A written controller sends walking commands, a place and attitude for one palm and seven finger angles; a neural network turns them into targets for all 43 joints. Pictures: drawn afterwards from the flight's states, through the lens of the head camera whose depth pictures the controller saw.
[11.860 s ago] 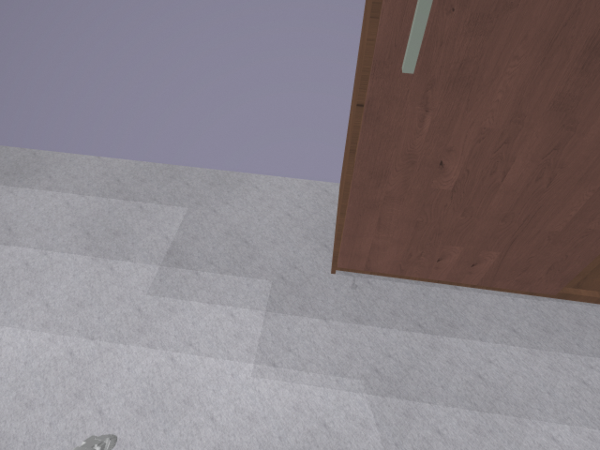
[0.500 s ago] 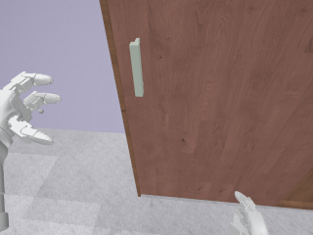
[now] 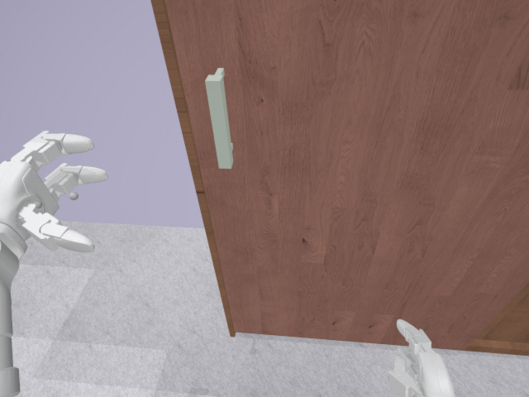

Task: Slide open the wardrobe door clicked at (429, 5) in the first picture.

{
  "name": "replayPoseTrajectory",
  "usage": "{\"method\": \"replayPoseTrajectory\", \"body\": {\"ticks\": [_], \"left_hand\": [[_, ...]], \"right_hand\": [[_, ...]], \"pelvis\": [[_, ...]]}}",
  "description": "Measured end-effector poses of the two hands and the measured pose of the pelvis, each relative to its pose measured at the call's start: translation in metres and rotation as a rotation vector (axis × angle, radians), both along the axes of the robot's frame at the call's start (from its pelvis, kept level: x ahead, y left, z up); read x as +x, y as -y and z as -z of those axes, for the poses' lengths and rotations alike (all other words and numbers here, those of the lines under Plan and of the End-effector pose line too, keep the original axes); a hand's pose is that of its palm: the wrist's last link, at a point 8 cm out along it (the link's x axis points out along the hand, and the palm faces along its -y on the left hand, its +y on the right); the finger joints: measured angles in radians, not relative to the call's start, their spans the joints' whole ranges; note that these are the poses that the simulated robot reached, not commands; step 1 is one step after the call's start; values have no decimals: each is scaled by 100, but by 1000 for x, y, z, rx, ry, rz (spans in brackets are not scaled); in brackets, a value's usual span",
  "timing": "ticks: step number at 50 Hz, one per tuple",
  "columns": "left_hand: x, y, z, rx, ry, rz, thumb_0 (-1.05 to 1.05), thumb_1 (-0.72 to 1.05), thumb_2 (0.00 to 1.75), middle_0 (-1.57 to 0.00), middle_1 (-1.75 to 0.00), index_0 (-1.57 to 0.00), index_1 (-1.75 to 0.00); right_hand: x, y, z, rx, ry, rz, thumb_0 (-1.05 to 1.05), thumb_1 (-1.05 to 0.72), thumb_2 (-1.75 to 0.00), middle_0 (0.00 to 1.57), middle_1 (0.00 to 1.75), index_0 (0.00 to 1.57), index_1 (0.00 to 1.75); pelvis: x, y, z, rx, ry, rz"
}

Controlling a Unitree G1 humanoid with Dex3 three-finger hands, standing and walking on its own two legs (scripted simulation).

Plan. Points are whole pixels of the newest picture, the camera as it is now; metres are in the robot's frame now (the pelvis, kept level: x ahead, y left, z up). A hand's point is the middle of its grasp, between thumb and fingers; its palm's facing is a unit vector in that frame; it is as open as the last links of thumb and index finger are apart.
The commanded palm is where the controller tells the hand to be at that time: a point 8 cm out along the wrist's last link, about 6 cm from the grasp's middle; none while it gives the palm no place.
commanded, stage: move the hooked fingers beside the handle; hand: left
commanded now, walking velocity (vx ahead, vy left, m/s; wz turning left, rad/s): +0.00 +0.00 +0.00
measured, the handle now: (223, 119) +0.51 +0.14 +0.20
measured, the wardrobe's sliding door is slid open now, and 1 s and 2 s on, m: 0.00 0.00 0.00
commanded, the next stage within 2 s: none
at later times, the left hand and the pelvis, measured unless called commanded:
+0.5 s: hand (116, 172) +0.33 +0.25 +0.22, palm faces +0.07 -1.00 -0.04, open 14.0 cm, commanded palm +0.30 +0.29 +0.22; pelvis +0.00 +0.00 +0.00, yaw +0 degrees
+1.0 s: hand (142, 155) +0.38 +0.24 +0.21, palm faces +0.07 -1.00 -0.02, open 14.0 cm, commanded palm +0.35 +0.28 +0.21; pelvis +0.01 +0.00 +0.00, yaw -1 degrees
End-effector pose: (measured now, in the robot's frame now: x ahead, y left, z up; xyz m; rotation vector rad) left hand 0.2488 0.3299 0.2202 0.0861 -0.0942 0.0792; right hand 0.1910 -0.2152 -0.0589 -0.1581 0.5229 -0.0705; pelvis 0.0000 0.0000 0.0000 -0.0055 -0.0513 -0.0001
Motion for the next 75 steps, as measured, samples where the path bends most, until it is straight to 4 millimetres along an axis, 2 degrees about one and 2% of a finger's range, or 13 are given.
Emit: {"method": "replayPoseTrajectory", "body": {"ticks": [8,15,39,48,57,65,75], "left_hand": [[10,4,3,-20,-7,0,-1,-50,30,-31,-120,-30,-120],[31,20,4,-28,-10,23,-1,-50,30,-30,-120,-30,-120],[88,45,9,-61,-49,19,-1,-50,30,-30,-120,-30,-120],[103,40,12,-67,-59,3,-1,-50,30,-30,-120,-30,-120],[113,53,12,-71,-50,32,-1,-50,30,-30,-120,-30,-120],[132,68,14,-75,-72,31,-1,-50,30,-30,-120,-30,-120],[158,75,14,-82,-84,25,-1,-50,30,-30,-120,-30,-120]], "right_hand": [[3,-1,1,-5,-9,-3,2,-91,-90,20,30,20,30],[0,-2,3,-10,-26,3,2,-91,-90,20,30,20,30],[-33,24,18,-35,-144,99,2,-91,-90,20,30,20,30],[-43,33,22,-38,-180,136,2,-91,-90,20,30,20,30],[-45,33,26,-44,-205,140,2,-91,-90,20,30,20,30],[-47,29,29,-40,-222,143,1,-91,-90,20,30,20,30],[-69,35,37,-40,-297,182,1,-91,-90,20,30,20,30]], "pelvis": [[1,-1,0,1,-1,-7],[-1,-1,0,1,-4,-8],[2,2,0,4,-27,10],[7,2,0,5,-41,21],[8,0,1,5,-47,17],[7,-1,1,3,-53,17],[11,0,1,6,-71,27]]}}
